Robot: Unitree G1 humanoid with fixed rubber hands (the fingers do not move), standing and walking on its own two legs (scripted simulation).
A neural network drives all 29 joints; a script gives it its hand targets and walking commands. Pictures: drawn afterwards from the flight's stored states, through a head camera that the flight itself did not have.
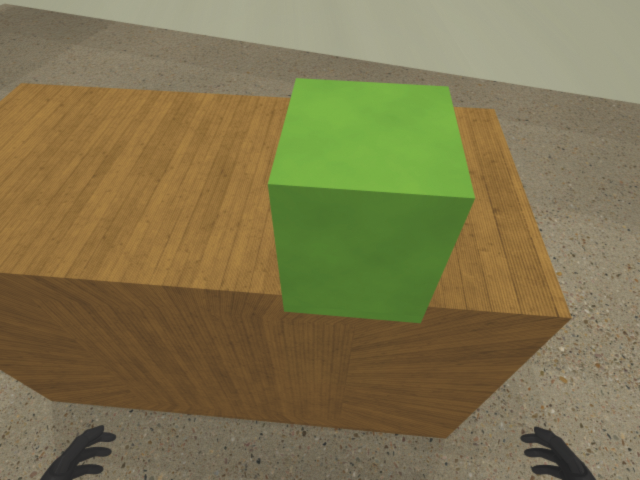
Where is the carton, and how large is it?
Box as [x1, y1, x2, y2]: [268, 78, 474, 322]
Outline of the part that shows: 296,78 268,181 284,311 420,322 474,199 448,86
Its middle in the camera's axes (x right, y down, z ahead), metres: +0.06 -0.05 +0.53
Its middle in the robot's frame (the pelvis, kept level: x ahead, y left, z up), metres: +0.45 -0.04 +0.09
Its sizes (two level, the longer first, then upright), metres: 0.210 0.200 0.250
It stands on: a pedestal, 0.72 m high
